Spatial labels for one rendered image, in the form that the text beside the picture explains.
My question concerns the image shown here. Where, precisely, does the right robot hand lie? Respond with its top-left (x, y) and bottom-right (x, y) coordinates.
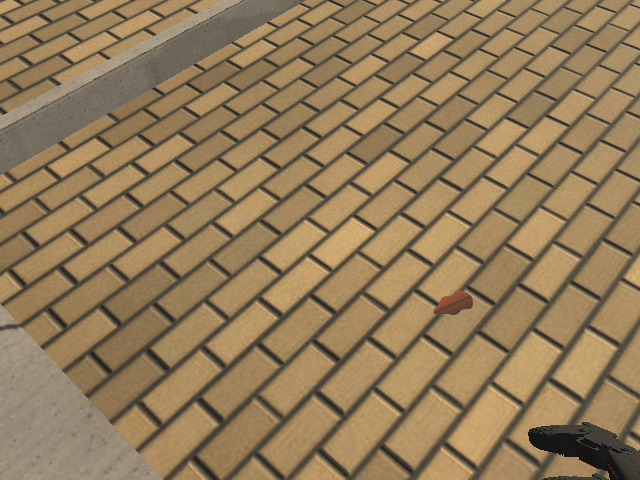
top-left (528, 422), bottom-right (640, 480)

